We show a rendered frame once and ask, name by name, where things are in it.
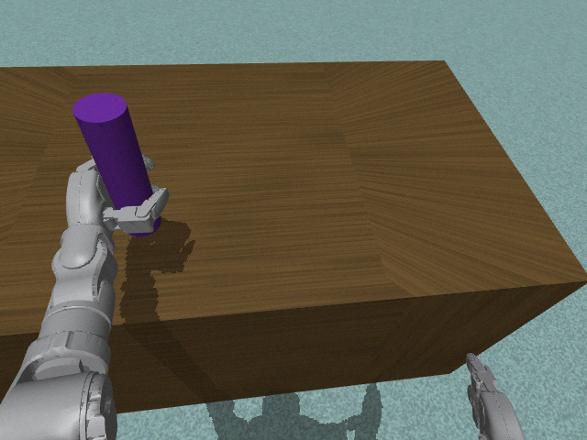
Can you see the left robot arm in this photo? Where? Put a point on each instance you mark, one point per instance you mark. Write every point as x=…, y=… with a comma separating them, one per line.
x=62, y=391

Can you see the right robot hand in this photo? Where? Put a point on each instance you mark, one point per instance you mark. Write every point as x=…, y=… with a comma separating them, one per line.
x=492, y=411

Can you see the can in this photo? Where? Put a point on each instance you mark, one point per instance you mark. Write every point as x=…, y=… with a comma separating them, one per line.
x=107, y=128

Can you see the left robot hand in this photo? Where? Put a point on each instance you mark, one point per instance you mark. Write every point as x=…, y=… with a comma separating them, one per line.
x=89, y=203

